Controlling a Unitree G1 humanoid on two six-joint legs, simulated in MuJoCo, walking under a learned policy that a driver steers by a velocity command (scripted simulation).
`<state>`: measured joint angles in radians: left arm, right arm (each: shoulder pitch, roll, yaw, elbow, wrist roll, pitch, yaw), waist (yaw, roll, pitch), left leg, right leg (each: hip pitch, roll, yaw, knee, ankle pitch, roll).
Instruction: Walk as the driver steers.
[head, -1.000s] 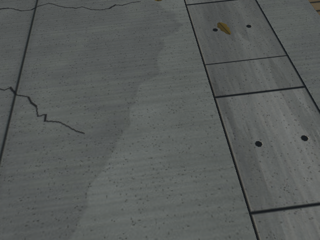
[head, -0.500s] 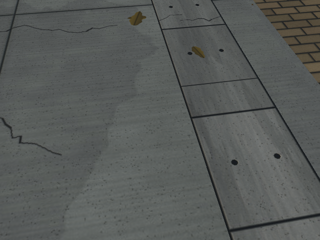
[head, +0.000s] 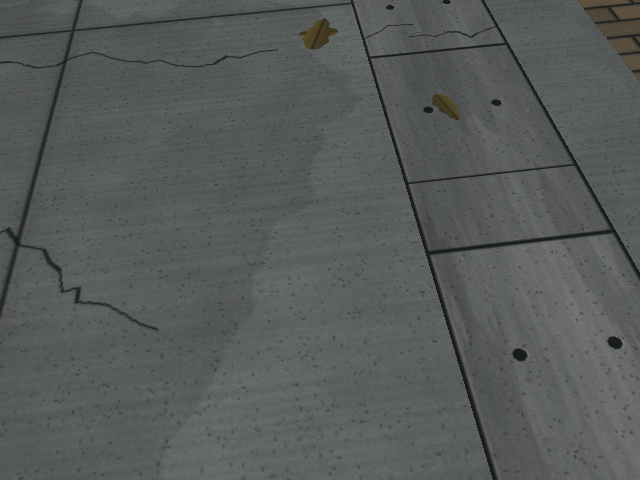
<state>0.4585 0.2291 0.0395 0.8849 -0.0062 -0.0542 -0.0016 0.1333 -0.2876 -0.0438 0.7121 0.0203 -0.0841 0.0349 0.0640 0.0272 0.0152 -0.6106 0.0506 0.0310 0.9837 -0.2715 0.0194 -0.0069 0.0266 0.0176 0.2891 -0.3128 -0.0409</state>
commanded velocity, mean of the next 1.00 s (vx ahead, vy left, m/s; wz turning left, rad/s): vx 0.20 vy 0.00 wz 0.00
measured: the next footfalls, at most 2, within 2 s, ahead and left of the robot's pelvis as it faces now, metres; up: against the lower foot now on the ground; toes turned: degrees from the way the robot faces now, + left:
left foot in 0.16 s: +0.25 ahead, +0.12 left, +0.00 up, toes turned +0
right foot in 0.56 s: +0.19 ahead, -0.09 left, +0.00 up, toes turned -2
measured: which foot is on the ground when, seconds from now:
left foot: up 0.00-0.14, down 0.16-0.56, up 0.58-0.90, down 0.92-1.00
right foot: down 0.00-0.16, up 0.18-0.54, down 0.56-0.96, up 0.98-1.00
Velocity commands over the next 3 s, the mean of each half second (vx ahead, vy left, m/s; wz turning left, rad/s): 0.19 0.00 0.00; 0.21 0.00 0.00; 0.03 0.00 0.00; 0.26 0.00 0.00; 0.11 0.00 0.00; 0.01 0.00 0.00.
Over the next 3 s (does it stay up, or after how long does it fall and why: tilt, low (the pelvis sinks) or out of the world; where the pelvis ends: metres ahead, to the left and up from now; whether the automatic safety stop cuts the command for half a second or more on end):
stays up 0.60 0.04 0.00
